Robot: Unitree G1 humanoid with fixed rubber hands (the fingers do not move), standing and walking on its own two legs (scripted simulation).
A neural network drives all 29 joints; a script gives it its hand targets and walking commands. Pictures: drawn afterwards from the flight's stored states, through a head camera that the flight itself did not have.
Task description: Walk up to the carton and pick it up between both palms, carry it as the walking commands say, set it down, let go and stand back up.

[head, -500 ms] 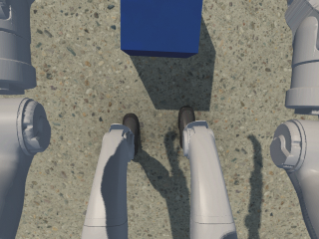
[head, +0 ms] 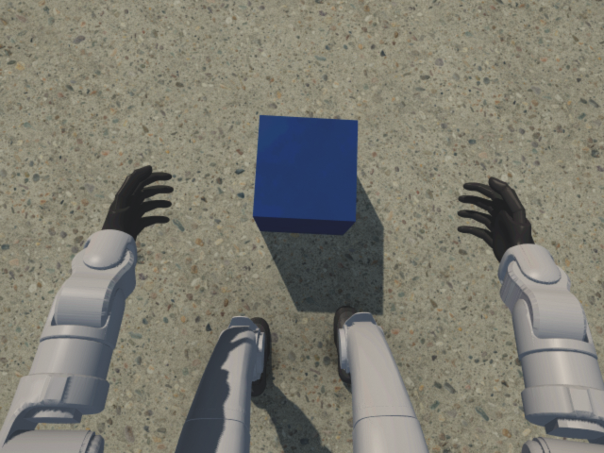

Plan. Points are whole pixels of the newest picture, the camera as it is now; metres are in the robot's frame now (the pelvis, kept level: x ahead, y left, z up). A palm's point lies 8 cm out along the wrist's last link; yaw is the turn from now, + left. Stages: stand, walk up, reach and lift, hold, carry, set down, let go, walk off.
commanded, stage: let go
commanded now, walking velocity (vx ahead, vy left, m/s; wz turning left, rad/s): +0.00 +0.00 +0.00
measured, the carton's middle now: (304, 180) +0.59 -0.03 -0.59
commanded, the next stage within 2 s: stand in 0.90 s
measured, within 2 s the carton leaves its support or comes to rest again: neither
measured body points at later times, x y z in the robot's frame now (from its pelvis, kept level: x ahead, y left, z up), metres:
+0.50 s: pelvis +0.08 -0.01 +0.07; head +0.13 -0.02 +0.52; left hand +0.25 +0.24 -0.01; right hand +0.24 -0.27 -0.02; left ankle +0.09 +0.11 -0.66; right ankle +0.12 -0.15 -0.66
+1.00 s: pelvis +0.14 +0.00 +0.08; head +0.17 -0.01 +0.52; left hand +0.31 +0.24 -0.01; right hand +0.30 -0.26 -0.01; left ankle +0.09 +0.11 -0.66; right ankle +0.12 -0.15 -0.66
